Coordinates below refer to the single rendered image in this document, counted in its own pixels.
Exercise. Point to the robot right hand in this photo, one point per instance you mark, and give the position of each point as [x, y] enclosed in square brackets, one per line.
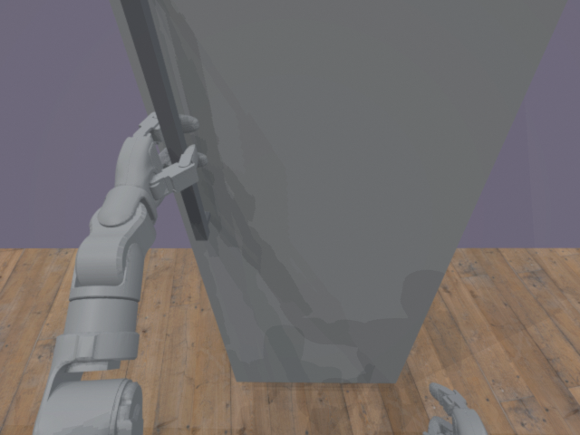
[465, 421]

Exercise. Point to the robot left upper arm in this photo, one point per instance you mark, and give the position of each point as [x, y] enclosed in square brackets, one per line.
[96, 407]

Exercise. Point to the robot left forearm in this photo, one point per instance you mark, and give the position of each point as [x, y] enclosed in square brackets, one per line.
[101, 319]

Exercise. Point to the handle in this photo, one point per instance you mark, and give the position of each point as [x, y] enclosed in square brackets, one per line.
[147, 45]

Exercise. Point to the robot left hand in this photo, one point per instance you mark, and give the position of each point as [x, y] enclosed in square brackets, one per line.
[140, 165]

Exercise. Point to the fridge door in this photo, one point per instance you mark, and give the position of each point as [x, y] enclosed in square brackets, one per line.
[348, 142]

